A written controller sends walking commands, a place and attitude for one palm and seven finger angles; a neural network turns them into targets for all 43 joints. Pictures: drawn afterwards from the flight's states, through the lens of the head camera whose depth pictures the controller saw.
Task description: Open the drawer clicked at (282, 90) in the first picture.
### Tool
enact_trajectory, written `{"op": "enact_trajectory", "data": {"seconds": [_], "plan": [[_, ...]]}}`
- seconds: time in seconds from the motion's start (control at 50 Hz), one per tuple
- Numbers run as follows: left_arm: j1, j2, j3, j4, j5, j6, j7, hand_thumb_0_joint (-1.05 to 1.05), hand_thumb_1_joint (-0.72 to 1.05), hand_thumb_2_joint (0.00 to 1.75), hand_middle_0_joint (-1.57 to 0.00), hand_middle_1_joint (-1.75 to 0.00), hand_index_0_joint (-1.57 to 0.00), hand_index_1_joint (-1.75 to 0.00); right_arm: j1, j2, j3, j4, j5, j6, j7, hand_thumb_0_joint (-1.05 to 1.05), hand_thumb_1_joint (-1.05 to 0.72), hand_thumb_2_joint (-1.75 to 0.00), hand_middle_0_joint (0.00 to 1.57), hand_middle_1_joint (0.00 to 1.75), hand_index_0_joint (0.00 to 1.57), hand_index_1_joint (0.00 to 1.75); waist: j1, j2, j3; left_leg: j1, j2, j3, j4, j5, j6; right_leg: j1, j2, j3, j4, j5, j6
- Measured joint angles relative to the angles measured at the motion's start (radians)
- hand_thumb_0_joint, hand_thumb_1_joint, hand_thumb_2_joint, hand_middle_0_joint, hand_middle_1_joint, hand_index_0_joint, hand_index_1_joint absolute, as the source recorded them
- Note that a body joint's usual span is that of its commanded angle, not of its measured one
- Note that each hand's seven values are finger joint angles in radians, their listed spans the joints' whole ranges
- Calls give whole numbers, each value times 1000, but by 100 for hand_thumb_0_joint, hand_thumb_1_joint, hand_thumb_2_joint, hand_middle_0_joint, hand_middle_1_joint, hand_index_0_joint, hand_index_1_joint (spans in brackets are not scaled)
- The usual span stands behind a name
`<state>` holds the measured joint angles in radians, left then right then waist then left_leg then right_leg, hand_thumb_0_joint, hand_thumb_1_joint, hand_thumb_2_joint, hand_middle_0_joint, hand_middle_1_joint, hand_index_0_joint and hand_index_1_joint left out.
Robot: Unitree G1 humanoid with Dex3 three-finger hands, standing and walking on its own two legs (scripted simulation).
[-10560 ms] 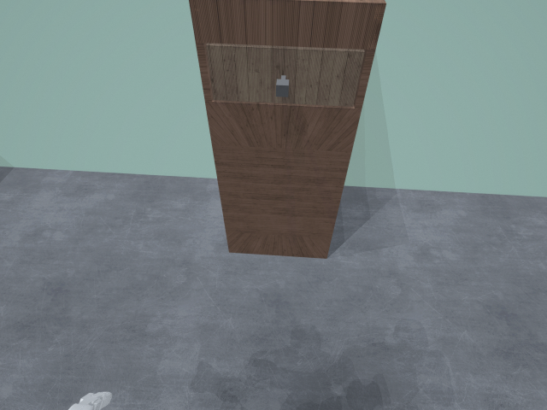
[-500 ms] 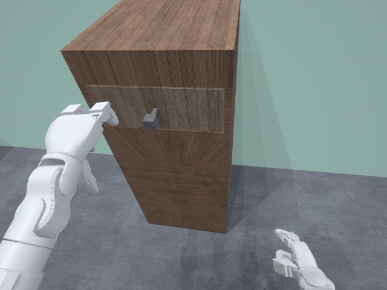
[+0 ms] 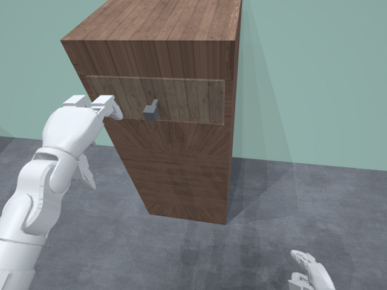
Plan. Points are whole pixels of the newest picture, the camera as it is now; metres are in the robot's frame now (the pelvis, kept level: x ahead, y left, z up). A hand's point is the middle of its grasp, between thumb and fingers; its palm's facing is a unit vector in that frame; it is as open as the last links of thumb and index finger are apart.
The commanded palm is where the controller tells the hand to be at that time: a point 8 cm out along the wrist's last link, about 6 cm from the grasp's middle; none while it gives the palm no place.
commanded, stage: move the hooked fingers above the handle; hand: left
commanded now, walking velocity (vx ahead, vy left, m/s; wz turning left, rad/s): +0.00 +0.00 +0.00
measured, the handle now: (152, 109) +0.55 +0.21 +0.06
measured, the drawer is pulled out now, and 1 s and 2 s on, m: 0.00 0.00 0.00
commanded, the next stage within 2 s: none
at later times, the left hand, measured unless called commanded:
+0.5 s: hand (106, 129) +0.37 +0.23 +0.15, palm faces +0.06 -0.05 -1.00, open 13.8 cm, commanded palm +0.34 +0.24 +0.21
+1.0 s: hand (117, 115) +0.43 +0.24 +0.13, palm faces +0.01 -0.03 -1.00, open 13.8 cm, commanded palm +0.41 +0.23 +0.19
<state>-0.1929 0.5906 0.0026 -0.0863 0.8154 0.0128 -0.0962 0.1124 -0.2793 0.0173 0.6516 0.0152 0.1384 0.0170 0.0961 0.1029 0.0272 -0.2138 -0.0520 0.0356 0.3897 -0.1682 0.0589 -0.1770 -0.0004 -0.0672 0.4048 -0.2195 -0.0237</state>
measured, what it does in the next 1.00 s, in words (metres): stands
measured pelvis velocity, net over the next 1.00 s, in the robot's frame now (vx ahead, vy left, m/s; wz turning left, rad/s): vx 0.03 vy -0.01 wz -0.01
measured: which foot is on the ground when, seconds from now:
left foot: down 0.00-1.00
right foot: down 0.00-1.00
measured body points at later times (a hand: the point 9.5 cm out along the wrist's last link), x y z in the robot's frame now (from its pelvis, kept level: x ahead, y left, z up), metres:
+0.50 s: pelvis +0.01 -0.02 +0.00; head +0.03 -0.06 +0.45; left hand +0.36 +0.23 +0.21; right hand +0.19 -0.26 -0.12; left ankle +0.03 +0.08 -0.74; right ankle +0.00 -0.10 -0.74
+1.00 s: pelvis +0.03 -0.01 +0.00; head +0.07 -0.04 +0.44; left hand +0.43 +0.24 +0.19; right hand +0.18 -0.25 -0.14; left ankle +0.03 +0.08 -0.74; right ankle +0.00 -0.10 -0.74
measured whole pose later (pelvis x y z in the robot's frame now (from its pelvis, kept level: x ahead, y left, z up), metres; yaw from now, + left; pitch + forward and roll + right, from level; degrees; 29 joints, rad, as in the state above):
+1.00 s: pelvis +0.03 -0.01 +0.00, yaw -1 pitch +6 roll +0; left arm -0.53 0.58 -0.05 0.42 0.89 0.06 -0.06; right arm 0.16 -0.27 0.00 0.65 0.04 0.20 -0.02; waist 0.03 0.08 -0.04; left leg -0.33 -0.04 0.04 0.46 -0.23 0.05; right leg -0.29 0.01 -0.06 0.47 -0.28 -0.03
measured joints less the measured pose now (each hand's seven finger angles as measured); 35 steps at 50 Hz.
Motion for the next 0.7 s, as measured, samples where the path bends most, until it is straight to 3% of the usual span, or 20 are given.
{"op": "enact_trajectory", "data": {"seconds": [0.18,0.3,0.42,0.6,0.7], "plan": [[-47,-11,-25,88,12,64,-17,0,-50,30,-32,-121,-32,-120,-34,10,17,-4,11,6,-13,1,-91,-90,20,30,20,30,-6,10,-11,-1,8,-6,2,5,-11,-3,8,-6,8,-1,-12],[-115,-1,-47,211,28,19,-45,0,-50,30,-32,-121,-32,-120,-42,15,25,-8,10,-4,-37,1,-91,-90,20,30,20,30,-22,-4,-3,-12,17,-16,12,1,-21,-9,17,-15,10,-4,-23],[-149,16,-12,248,19,-53,-25,0,-49,30,-32,-121,-32,-120,-8,5,8,-3,4,-7,-49,0,-91,-90,20,30,20,30,-31,-13,-13,-24,23,-15,24,-13,-27,-19,24,-14,15,-13,-28],[-193,17,3,348,27,-18,-23,0,-49,30,-32,-121,-32,-120,26,-20,-12,2,13,29,-44,1,-91,-90,20,30,20,30,-48,-17,-25,-61,24,-5,42,-33,-26,-62,23,-3,40,-33,-26],[-191,-3,-27,329,33,-55,-20,0,-49,31,-32,-121,-32,-120,48,-20,-27,-1,11,28,-50,1,-91,-90,20,30,20,30,-52,-19,-29,-78,21,-6,56,-46,-21,-76,20,-4,48,-43,-23]]}}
